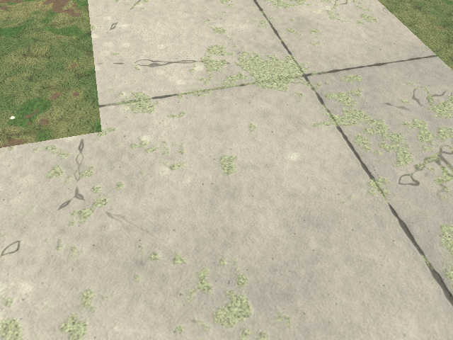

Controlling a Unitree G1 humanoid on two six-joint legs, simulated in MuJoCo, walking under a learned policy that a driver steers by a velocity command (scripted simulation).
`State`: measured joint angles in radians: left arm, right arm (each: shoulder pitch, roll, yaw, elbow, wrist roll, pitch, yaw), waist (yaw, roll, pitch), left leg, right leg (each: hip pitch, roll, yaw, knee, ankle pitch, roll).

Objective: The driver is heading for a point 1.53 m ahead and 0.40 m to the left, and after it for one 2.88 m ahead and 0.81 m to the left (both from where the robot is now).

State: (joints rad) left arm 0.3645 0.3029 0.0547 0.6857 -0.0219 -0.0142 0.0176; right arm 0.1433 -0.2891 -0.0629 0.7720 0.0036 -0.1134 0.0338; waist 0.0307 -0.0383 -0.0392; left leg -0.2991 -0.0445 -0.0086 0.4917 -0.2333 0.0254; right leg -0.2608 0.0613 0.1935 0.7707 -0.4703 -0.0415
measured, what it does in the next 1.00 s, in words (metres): walks ahead: right foot, then left foot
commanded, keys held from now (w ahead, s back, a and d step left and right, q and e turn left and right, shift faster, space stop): w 0.48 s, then w+q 0.52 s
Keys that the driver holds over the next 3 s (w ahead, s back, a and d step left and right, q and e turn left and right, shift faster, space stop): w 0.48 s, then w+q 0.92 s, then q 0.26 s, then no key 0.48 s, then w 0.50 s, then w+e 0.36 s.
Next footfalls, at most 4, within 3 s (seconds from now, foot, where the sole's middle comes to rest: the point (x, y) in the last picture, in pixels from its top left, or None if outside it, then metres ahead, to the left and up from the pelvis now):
0.40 right None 0.37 -0.15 -0.77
0.96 left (209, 293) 0.67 0.09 -0.77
1.42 right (245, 210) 1.00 -0.02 -0.77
1.88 left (171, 222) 0.93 0.25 -0.77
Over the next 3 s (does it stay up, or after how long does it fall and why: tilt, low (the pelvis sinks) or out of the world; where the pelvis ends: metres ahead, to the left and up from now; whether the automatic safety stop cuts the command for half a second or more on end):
stays up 1.20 0.29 -0.01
